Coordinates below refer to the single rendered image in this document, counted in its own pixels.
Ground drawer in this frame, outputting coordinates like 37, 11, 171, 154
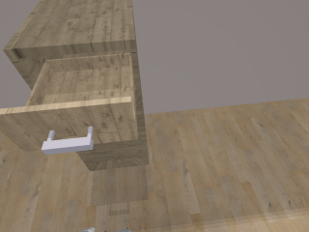
0, 53, 138, 152

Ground handle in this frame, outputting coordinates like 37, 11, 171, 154
42, 126, 94, 155

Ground cabinet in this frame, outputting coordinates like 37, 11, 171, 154
3, 0, 149, 171

